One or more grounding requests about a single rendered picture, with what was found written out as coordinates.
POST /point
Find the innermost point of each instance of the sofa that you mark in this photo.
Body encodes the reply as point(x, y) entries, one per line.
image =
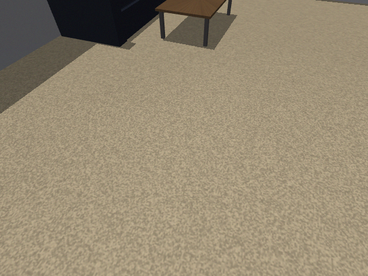
point(109, 22)

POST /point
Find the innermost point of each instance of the coffee table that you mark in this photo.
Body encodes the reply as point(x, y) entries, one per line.
point(194, 8)

